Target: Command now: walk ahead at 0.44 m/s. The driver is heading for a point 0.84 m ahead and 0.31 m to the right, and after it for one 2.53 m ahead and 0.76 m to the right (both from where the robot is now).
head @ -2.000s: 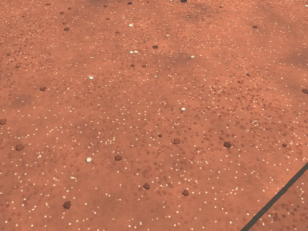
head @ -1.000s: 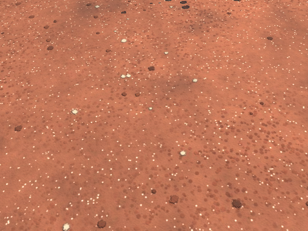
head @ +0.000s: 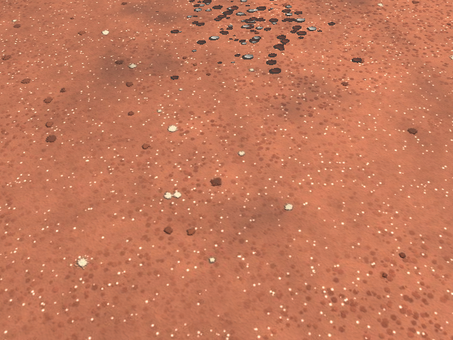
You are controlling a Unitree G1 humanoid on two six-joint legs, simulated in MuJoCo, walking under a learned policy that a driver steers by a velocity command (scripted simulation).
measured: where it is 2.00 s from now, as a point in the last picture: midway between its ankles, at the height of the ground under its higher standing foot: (339, 221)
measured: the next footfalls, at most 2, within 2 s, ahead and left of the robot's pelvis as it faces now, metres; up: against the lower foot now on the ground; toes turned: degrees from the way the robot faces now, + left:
left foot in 0.16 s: +0.23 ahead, +0.12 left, +0.00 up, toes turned +4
right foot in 0.72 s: +0.48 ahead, -0.09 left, +0.00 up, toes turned -23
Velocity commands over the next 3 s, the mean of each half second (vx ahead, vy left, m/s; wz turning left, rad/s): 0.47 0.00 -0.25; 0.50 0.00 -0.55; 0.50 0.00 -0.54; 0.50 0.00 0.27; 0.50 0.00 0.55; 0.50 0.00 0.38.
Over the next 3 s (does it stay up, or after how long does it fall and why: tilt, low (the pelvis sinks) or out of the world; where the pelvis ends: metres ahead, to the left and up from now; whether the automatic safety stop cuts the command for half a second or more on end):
stays up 1.43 -0.50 0.00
